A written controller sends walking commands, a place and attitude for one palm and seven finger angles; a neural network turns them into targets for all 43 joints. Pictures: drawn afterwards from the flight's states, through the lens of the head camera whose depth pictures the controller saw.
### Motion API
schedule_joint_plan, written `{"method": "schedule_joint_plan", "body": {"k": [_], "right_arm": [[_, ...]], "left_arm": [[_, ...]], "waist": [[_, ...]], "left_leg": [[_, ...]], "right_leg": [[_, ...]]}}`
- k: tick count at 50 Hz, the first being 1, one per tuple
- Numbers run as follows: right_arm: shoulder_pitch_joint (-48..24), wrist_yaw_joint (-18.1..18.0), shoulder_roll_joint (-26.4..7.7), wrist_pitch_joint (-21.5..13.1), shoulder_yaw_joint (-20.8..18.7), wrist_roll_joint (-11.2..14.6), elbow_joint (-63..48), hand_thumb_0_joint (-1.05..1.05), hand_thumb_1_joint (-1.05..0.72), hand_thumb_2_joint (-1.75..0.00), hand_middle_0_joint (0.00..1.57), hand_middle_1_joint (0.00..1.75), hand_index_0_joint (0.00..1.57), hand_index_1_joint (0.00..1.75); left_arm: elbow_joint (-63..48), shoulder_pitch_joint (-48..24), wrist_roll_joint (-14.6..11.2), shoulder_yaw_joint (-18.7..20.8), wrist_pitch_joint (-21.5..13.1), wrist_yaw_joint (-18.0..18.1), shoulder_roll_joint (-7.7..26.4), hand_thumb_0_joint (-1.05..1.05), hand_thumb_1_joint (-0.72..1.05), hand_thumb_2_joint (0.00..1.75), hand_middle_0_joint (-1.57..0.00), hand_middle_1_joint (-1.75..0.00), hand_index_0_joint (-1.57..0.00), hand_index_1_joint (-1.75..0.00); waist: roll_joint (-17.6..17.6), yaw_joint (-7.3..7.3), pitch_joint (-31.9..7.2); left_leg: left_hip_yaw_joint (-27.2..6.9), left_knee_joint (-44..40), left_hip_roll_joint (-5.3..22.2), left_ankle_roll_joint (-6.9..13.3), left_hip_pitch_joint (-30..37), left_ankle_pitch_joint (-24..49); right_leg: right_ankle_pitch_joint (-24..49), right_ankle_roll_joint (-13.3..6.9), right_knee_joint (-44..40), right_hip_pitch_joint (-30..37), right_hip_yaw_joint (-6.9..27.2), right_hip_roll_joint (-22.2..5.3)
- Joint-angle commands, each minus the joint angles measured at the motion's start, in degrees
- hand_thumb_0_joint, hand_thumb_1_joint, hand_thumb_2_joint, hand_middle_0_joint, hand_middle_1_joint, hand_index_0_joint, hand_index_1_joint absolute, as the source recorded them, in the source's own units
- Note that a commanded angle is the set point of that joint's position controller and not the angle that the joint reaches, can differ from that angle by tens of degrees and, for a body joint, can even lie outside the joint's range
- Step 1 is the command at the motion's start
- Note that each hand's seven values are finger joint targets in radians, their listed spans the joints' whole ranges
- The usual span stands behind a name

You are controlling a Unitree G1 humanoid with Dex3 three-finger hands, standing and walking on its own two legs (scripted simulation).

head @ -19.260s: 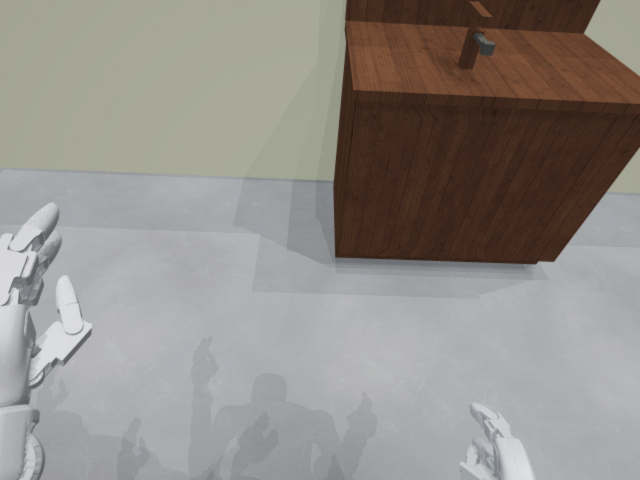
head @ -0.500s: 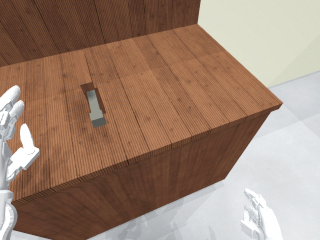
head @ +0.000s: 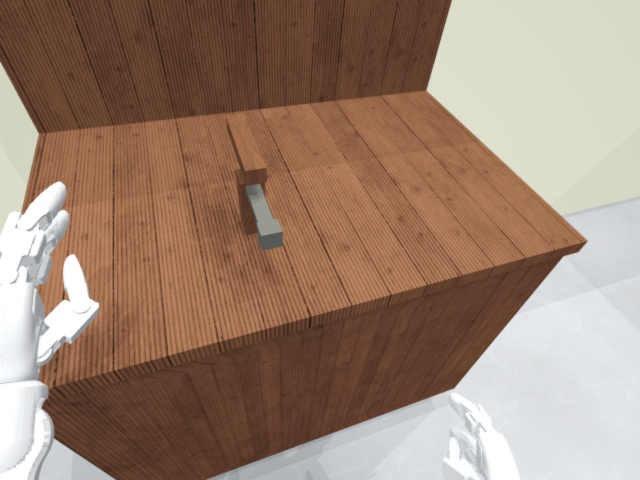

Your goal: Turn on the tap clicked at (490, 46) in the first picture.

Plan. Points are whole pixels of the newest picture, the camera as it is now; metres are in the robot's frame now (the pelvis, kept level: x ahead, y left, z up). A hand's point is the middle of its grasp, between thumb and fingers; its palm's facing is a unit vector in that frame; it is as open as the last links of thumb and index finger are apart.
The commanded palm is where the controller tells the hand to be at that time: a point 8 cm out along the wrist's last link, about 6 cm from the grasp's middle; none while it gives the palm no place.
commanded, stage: come to a stop and stand still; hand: left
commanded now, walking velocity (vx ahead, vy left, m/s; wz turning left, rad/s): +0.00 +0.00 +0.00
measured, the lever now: (269, 234) +0.38 +0.11 +0.11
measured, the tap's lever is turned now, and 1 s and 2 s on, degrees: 0 0 0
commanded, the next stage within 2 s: look again from close up in 0.62 s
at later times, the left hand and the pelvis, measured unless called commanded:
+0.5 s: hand (90, 273) +0.25 +0.26 +0.17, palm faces +0.37 -0.84 -0.39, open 7.4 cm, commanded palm +0.19 +0.29 +0.18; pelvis +0.03 +0.01 +0.00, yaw +1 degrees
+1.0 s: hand (93, 289) +0.23 +0.25 +0.16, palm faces +0.41 -0.84 -0.35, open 7.4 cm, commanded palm +0.18 +0.28 +0.18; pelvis +0.02 +0.00 +0.01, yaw +1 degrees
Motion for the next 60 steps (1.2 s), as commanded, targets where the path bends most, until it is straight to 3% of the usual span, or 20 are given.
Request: {"method": "schedule_joint_plan", "body": {"k": [1,9,16,17,18,22,30,36,44,49,56,60], "right_arm": [[-5.7,-0.6,-8.4,-3.4,-4.0,-0.2,-9.3,0.0,-0.9,-0.9,0.2,0.3,0.2,0.3],[-4.9,-0.4,-9.2,-3.2,-4.6,0.0,-8.2,0.0,-0.9,-0.9,0.2,0.3,0.2,0.3],[-5.8,-0.6,-9.2,-1.7,-5.1,0.2,-9.0,0.0,-0.9,-0.9,0.2,0.3,0.2,0.3],[-6.5,-0.6,-9.0,-1.4,-4.8,0.4,-8.9,0.0,-0.9,-0.9,0.2,0.3,0.2,0.3],[-6.3,-0.7,-9.1,-1.1,-4.9,0.1,-9.2,0.0,-0.9,-0.9,0.2,0.3,0.2,0.3],[-6.4,-0.8,-8.8,-0.5,-4.9,0.5,-9.2,0.0,-0.9,-0.9,0.2,0.3,0.2,0.3],[-5.8,-1.3,-9.3,0.3,-5.3,0.3,-9.0,0.0,-0.9,-0.9,0.2,0.3,0.2,0.3],[-6.2,-1.7,-9.2,0.7,-5.0,0.3,-9.2,0.0,-0.9,-0.9,0.2,0.3,0.2,0.3],[-6.9,-2.0,-8.9,0.7,-4.9,0.2,-9.5,0.0,-0.9,-0.9,0.2,0.3,0.2,0.3],[-6.8,-2.0,-9.0,0.5,-4.9,0.3,-9.4,0.0,-0.9,-0.9,0.2,0.3,0.2,0.3],[-6.1,-2.1,-9.2,0.7,-5.1,0.4,-9.1,0.0,-0.9,-0.9,0.2,0.3,0.2,0.3],[-6.5,-2.2,-9.2,0.7,-5.1,0.3,-8.9,0.0,-0.9,-0.9,0.2,0.3,0.2,0.3]], "left_arm": [[-15.4,-6.7,-0.6,7.9,-4.8,1.4,11.2,0.0,0.9,0.9,-0.2,-0.3,-0.2,-0.3],[-14.2,-4.6,-1.2,5.4,-4.9,1.0,9.0,0.0,0.9,0.9,-0.2,-0.3,-0.2,-0.3],[-18.1,-1.7,-1.9,7.7,-4.8,1.3,11.4,0.0,0.9,0.9,-0.2,-0.3,-0.2,-0.3],[-18.9,-0.5,-2.0,9.3,-4.8,1.4,13.0,0.0,0.9,0.9,-0.2,-0.3,-0.2,-0.3],[-18.5,0.5,-2.2,8.5,-4.8,1.3,11.8,0.0,0.9,0.9,-0.2,-0.3,-0.2,-0.3],[-18.7,3.1,-2.7,9.8,-4.6,1.4,12.5,0.0,0.9,0.9,-0.2,-0.3,-0.2,-0.3],[-16.9,0.6,-2.7,7.5,-3.8,1.5,10.8,0.0,0.9,0.9,-0.2,-0.3,-0.2,-0.3],[-16.0,-0.8,-2.7,6.8,-3.2,1.7,10.4,0.0,0.9,0.9,-0.2,-0.3,-0.2,-0.3],[-16.7,-1.3,-2.7,6.9,-3.2,2.0,10.7,0.0,0.9,0.9,-0.2,-0.3,-0.2,-0.3],[-16.3,-0.3,-2.7,7.0,-3.3,2.1,10.8,0.0,0.9,0.9,-0.2,-0.3,-0.2,-0.3],[-14.4,1.0,-2.7,7.0,-3.0,2.1,10.3,0.0,0.9,0.9,-0.2,-0.3,-0.2,-0.3],[-15.5,-0.5,-2.8,6.8,-3.1,2.0,10.4,0.0,0.9,0.9,-0.2,-0.3,-0.2,-0.3]], "waist": [[6.3,-0.49,-3.8],[5.4,-1.01,-7.0],[5.6,-0.79,-10.1],[6.8,-0.64,-10.3],[5.6,-0.73,-10.4],[6.3,-0.8,-10.4],[5.8,-1.2,-9.5],[3.9,-1.19,-7.9],[5.3,-1.29,-6.7],[5.6,-1.25,-6.8],[3.3,-1.33,-6.3],[5.1,-1.47,-6.4]], "left_leg": [[-9.0,-13.7,7.9,-1.0,-11.5,-17.4],[-7.7,-10.0,6.9,-3.4,-2.1,2.3],[-7.6,-7.4,7.2,-5.2,1.7,17.4],[-7.3,-7.2,6.9,-5.5,2.3,19.4],[-7.5,-7.2,7.2,-5.4,1.8,18.8],[-6.9,-6.5,7.2,-5.5,2.0,18.8],[-7.7,-7.6,8.0,-5.8,2.1,16.7],[-7.8,-9.0,7.3,-4.6,-0.3,7.7],[-8.1,-10.2,6.9,-2.9,-2.3,-0.1],[-8.3,-10.3,7.0,-2.8,-2.5,0.1],[-8.3,-10.4,7.2,-2.5,-2.8,-1.7],[-9.4,-12.2,8.1,-3.0,-2.4,-1.2]], "right_leg": [[-4.5,-0.6,-3.6,10.8,3.0,-1.2],[5.6,-1.1,-3.8,8.7,2.8,-2.0],[11.2,-1.1,-2.1,10.7,1.1,-2.6],[11.5,-1.0,-1.8,10.5,0.6,-2.3],[11.0,-1.0,-2.0,10.8,0.4,-2.6],[12.3,-1.3,-2.3,10.8,0.9,-2.9],[10.3,-1.2,-2.6,10.0,1.0,-3.2],[8.7,-1.3,-4.1,10.4,2.3,-3.8],[4.4,-1.6,-6.0,9.7,3.6,-4.2],[4.2,-1.6,-6.2,9.8,3.8,-4.2],[2.2,-1.5,-7.0,8.9,4.2,-4.2],[2.2,-1.3,-5.6,8.6,3.1,-2.9]]}}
